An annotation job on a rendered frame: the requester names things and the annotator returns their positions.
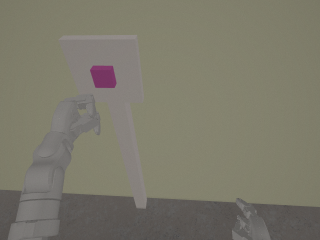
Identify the robot left hand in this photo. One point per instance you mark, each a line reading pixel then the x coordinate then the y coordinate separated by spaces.
pixel 66 118

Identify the button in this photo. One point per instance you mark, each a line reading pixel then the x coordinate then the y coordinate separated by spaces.
pixel 103 76

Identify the left robot forearm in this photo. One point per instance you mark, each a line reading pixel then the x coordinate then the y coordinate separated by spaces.
pixel 37 215

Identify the panel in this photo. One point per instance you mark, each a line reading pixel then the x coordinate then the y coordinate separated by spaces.
pixel 122 52

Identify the robot right hand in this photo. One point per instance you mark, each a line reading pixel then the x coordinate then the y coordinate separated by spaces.
pixel 254 228

